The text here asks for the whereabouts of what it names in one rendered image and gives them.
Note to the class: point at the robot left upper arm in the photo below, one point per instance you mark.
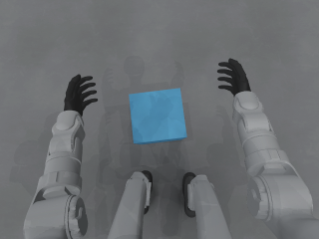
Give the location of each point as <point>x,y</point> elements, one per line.
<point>61,217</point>

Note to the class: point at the carton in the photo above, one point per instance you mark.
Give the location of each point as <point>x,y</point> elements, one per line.
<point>157,116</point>

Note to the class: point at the right robot forearm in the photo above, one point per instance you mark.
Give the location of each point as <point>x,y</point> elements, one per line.
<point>263,154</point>

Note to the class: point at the left robot foot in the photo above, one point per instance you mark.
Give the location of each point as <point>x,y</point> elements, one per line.
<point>150,178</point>

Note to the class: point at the right robot thigh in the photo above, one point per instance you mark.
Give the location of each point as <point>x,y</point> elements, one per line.
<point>211,222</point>

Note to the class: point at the robot right upper arm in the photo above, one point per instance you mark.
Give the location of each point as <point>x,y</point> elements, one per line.
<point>283,203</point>

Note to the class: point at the right robot hand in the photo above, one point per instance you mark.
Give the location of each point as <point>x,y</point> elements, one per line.
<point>239,82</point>

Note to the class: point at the left robot forearm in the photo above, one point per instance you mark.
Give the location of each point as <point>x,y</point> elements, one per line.
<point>64,159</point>

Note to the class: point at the left robot hand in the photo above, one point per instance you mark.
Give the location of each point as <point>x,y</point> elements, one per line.
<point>74,100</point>

